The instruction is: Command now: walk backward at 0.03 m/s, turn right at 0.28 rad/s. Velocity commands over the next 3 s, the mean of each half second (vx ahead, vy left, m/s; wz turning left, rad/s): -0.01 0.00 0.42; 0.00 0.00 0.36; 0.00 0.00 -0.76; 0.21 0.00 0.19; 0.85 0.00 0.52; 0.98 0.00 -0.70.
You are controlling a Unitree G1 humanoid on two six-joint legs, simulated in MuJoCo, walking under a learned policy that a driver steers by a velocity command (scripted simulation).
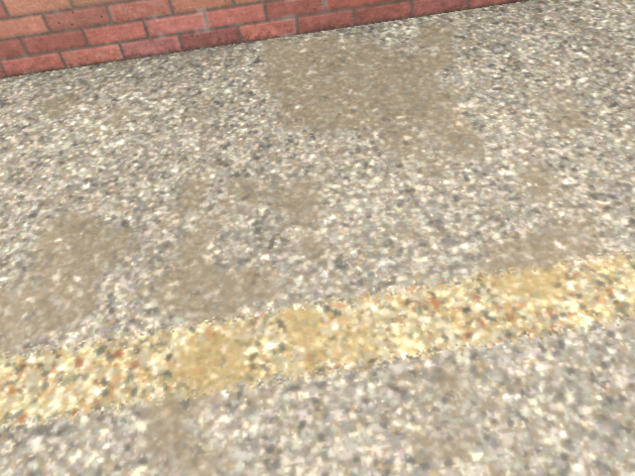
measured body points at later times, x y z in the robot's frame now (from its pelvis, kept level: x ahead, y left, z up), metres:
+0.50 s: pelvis -0.01 +0.03 -0.01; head +0.04 +0.07 +0.44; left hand +0.07 +0.35 -0.12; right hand +0.21 -0.21 -0.09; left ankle -0.03 +0.11 -0.73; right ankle -0.04 -0.12 -0.66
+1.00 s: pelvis +0.04 +0.03 +0.00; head +0.07 +0.04 +0.45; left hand +0.02 +0.34 -0.10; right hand +0.34 -0.09 -0.09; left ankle -0.04 +0.11 -0.72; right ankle +0.13 -0.07 -0.73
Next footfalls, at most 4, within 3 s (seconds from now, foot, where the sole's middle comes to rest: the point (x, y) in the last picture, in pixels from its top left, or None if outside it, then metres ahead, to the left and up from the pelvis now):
0.42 left None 0.01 0.12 -0.77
0.88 right None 0.16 -0.05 -0.77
1.20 left None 0.03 0.16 -0.77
1.68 right None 0.09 -0.10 -0.77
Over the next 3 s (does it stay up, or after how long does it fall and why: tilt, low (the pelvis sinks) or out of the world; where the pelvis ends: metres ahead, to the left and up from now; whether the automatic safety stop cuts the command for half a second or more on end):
stays up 0.74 0.47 0.00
